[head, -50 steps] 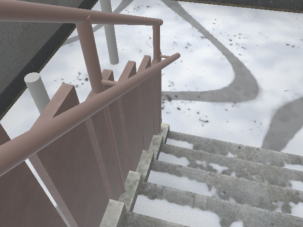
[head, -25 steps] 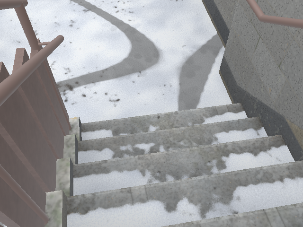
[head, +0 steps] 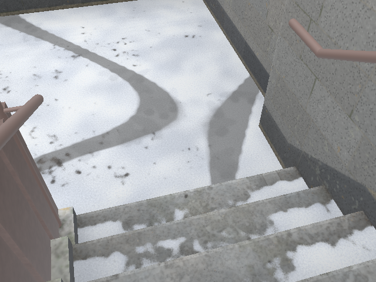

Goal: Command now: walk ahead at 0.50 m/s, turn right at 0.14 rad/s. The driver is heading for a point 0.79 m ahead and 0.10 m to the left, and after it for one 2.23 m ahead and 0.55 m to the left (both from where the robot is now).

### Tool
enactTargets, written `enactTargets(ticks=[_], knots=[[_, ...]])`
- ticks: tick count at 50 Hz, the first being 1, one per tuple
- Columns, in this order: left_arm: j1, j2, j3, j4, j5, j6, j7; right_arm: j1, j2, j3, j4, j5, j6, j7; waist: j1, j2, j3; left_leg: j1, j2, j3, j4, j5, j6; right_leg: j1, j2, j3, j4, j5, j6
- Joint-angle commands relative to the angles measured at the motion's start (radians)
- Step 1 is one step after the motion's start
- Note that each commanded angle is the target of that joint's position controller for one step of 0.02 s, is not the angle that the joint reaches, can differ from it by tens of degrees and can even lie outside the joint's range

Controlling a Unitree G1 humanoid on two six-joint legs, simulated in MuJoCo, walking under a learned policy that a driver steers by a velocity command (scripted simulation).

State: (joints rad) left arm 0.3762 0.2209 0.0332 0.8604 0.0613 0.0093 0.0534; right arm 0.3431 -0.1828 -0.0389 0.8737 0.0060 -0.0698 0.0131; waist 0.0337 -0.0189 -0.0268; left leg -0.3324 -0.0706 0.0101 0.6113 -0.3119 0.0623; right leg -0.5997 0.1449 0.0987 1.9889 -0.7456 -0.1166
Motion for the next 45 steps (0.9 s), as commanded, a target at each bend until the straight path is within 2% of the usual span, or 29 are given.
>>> enactTargets(ticks=[1,3,4,5,7,9,11,12,14,15,16,17,18,20,21,22,23,24,25,26,28,29,30,31,33,35,37,40,45], knots=[[-0.051,0.061,-0.001,-0.088,0.031,0.016,0.005,0.202,-0.172,-0.029,0.02,-0.009,-0.009,-0.013,-0.028,0.016,0.12,0.156,0.439,-0.526,-0.169,0.343,0.253,-0.508,-0.102,0.093,-0.059,0.193,0.024],[-0.031,0.032,-0.01,-0.065,0.026,0.002,-0.007,0.114,-0.161,-0.015,0.027,-0.019,-0.026,-0.017,0.052,-0.017,0.123,-0.062,0.313,-0.393,-0.154,0.305,0.143,-0.369,-0.135,0.117,-0.392,0.467,0.049],[-0.09,0.037,-0.021,-0.098,0.017,-0.011,-0.026,0.021,-0.172,-0.012,0.009,-0.006,-0.031,-0.029,0.086,0.01,0.139,-0.256,0.218,-0.248,-0.23,0.256,0.11,-0.165,-0.149,0.027,-0.73,0.659,0.103],[-0.112,0.022,-0.025,-0.09,0.028,-0.019,-0.04,0.033,-0.193,-0.017,0.019,0.005,-0.025,-0.033,0.053,0.075,0.089,-0.266,0.198,-0.227,-0.265,0.274,0.133,-0.028,-0.168,-0.055,-0.841,0.749,0.128],[0.047,0.003,-0.014,0.01,-0.005,-0.018,-0.047,0.104,-0.223,-0.035,0.044,0.009,-0.014,-0.02,0.044,0.167,0.001,-0.115,0.236,-0.233,-0.178,0.477,0.179,0.027,-0.215,-0.071,-0.732,0.851,0.123],[-0.084,0.04,0.0,-0.03,-0.01,-0.031,-0.04,0.235,-0.149,-0.022,0.098,0.011,0.004,-0.026,-0.05,0.121,0.063,0.173,0.257,-0.252,-0.074,0.53,0.189,-0.249,-0.288,0.004,-0.835,0.907,0.079],[-0.279,0.069,0.015,-0.062,0.006,-0.041,-0.043,0.417,-0.154,-0.016,0.15,-0.038,0.025,-0.056,-0.17,0.108,0.098,0.437,0.232,-0.313,0.028,0.414,0.201,-0.509,-0.273,-0.009,-0.916,0.805,0.087],[-0.401,0.036,0.004,-0.1,-0.01,-0.049,-0.042,0.485,-0.144,-0.013,0.17,-0.059,0.035,-0.065,-0.228,0.136,0.128,0.525,0.242,-0.362,0.026,0.364,0.208,-0.61,-0.267,-0.008,-0.942,0.764,0.101],[-0.504,0.025,0.004,-0.125,-0.034,-0.06,-0.074,0.548,-0.136,0.0,0.194,-0.082,0.037,-0.072,-0.221,0.074,0.207,0.534,0.29,-0.48,0.043,0.306,0.22,-0.72,-0.251,0.022,-0.978,0.734,0.123],[-0.492,0.023,-0.007,-0.132,-0.013,-0.076,-0.081,0.489,-0.121,0.004,0.181,-0.075,0.033,-0.08,-0.197,0.056,0.216,0.432,0.262,-0.424,0.103,0.344,0.172,-0.629,-0.237,0.01,-1.114,0.891,0.114],[-0.488,0.01,-0.017,-0.126,-0.014,-0.091,-0.099,0.372,-0.103,0.018,0.127,-0.038,0.02,-0.073,-0.168,-0.005,0.208,0.151,0.188,-0.284,0.087,0.214,0.131,-0.297,-0.199,-0.089,-1.32,1.155,0.105],[-0.495,-0.016,-0.022,-0.12,-0.031,-0.092,-0.118,0.277,-0.115,0.019,0.089,-0.007,-0.003,-0.057,-0.151,0.006,0.18,-0.104,0.124,-0.21,0.017,0.108,0.105,0.072,-0.143,-0.161,-1.433,1.244,0.092],[-0.465,-0.039,-0.027,-0.113,-0.074,-0.083,-0.118,0.242,-0.165,-0.005,0.085,0.004,-0.013,-0.047,-0.154,0.105,0.14,-0.208,0.121,-0.164,0.044,0.068,0.089,0.292,-0.129,-0.163,-1.392,1.268,0.095],[-0.365,-0.013,-0.031,-0.083,-0.102,-0.041,-0.086,0.202,-0.174,-0.015,0.075,-0.003,0.001,-0.046,-0.125,0.208,0.161,-0.095,0.14,-0.16,0.134,0.104,0.092,0.336,-0.158,-0.12,-1.466,1.198,0.102],[-0.302,0.028,-0.017,-0.053,-0.085,-0.042,-0.064,0.242,-0.153,-0.012,0.083,-0.03,0.018,-0.05,-0.118,0.113,0.142,0.023,0.153,-0.172,0.293,0.191,0.094,0.343,-0.192,-0.083,-1.573,1.148,0.085],[-0.118,0.1,0.014,0.017,-0.068,-0.043,-0.045,0.19,-0.187,-0.016,0.089,-0.058,0.03,-0.056,-0.004,0.112,0.033,0.091,0.164,-0.162,0.552,0.409,0.087,0.459,-0.202,-0.087,-1.545,1.243,0.051],[0.119,0.133,0.028,0.066,-0.034,-0.059,-0.044,0.18,-0.186,-0.02,0.114,-0.031,0.04,-0.064,0.14,0.092,-0.063,0.04,0.136,-0.16,0.853,0.487,0.083,0.678,-0.234,-0.06,-1.655,1.323,0.03],[0.159,0.17,0.05,0.087,0.001,-0.07,-0.057,0.216,-0.146,-0.029,0.126,-0.014,0.042,-0.068,0.138,-0.13,-0.012,-0.154,-0.047,-0.072,1.271,-0.352,0.067,0.804,-0.341,-0.004,-1.773,1.381,-0.01],[0.13,0.151,0.03,0.085,-0.008,-0.084,-0.076,0.495,-0.086,-0.026,0.133,0.043,0.035,-0.068,-0.072,-0.154,-0.17,-0.461,0.016,-0.16,1.325,-0.562,0.051,1.153,-0.545,0.086,-1.221,1.99,0.021],[0.146,0.106,0.023,0.067,-0.046,-0.077,-0.093,0.465,-0.105,-0.02,0.152,0.034,0.028,-0.076,-0.001,-0.199,-0.196,-0.578,0.068,-0.148,1.207,-0.464,0.04,1.153,-0.584,0.128,-1.249,1.849,0.003],[0.094,0.114,0.037,0.074,-0.05,-0.068,-0.086,0.348,-0.114,-0.032,0.135,-0.029,0.047,-0.072,-0.015,-0.213,-0.126,-0.571,0.107,-0.103,1.167,-0.284,0.023,0.805,-0.553,0.197,-1.396,1.121,-0.102],[0.03,0.076,0.024,0.061,-0.029,-0.076,-0.077,0.268,-0.134,-0.041,0.122,-0.055,0.06,-0.061,-0.038,-0.13,-0.085,-0.487,0.135,-0.129,0.997,-0.071,0.027,0.574,-0.492,0.15,-1.473,0.889,-0.083],[0.021,0.072,0.02,0.059,-0.021,-0.08,-0.072,0.207,-0.109,-0.036,0.121,-0.066,0.079,-0.055,-0.046,-0.187,0.0,-0.447,0.131,-0.109,0.977,-0.053,0.02,0.381,-0.501,0.164,-1.499,0.824,-0.115],[-0.023,0.036,0.005,0.065,-0.024,-0.087,-0.063,0.145,-0.058,-0.028,0.11,-0.046,0.086,-0.04,-0.087,-0.11,0.12,-0.41,0.135,-0.144,0.764,0.101,-0.019,0.169,-0.444,0.091,-1.523,0.731,-0.078],[0.043,0.111,0.027,0.112,-0.038,-0.087,-0.043,0.087,-0.057,-0.036,0.089,-0.072,0.107,-0.019,-0.089,-0.09,0.109,-0.369,0.118,-0.123,0.706,0.152,-0.031,0.137,-0.471,0.124,-1.553,0.746,-0.097],[0.052,0.134,0.037,0.103,-0.052,-0.097,-0.046,0.086,-0.059,-0.038,0.086,-0.056,0.11,-0.012,-0.111,-0.133,0.078,-0.415,0.116,-0.123,0.699,0.264,-0.009,0.202,-0.487,0.12,-1.544,0.744,-0.1],[0.028,0.022,0.01,0.115,-0.059,-0.11,-0.047,-0.046,-0.098,-0.061,0.05,-0.045,0.093,0.002,-0.106,-0.076,0.112,-0.489,0.127,-0.21,0.497,0.535,0.027,0.253,-0.442,0.073,-1.476,0.539,-0.038],[0.065,0.033,0.004,0.125,-0.053,-0.112,-0.028,-0.162,-0.072,-0.052,0.005,-0.054,0.081,0.016,-0.078,-0.025,0.127,-0.409,0.078,-0.148,0.323,0.807,0.03,0.194,-0.403,-0.023,-1.417,0.368,-0.011],[0.148,0.066,0.013,0.131,-0.014,-0.096,-0.015,-0.364,-0.065,-0.029,-0.06,-0.037,0.064,0.04,0.028,-0.046,0.227,-0.291,0.065,0.009,0.089,0.802,0.025,0.222,-0.393,-0.119,-1.289,0.352,-0.004]])
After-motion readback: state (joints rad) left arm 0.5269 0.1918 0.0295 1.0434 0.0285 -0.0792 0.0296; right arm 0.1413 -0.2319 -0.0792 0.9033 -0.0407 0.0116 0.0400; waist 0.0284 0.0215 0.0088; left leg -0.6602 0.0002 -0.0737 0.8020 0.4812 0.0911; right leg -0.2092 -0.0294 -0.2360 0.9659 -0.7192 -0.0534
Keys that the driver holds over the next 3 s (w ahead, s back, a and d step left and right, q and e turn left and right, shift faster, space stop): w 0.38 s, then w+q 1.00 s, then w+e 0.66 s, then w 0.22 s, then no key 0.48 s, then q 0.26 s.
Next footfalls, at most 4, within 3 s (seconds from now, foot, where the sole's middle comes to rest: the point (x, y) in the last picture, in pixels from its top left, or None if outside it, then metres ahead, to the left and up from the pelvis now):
0.48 right None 0.41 -0.16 -0.93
1.04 left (184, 281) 0.65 0.06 -1.10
1.64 right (199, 231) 0.99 0.00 -1.27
2.20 left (164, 211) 1.21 0.21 -1.44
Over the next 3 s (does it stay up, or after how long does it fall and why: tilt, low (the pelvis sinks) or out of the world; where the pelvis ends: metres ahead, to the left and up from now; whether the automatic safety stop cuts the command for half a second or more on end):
stays up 1.45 0.19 -0.84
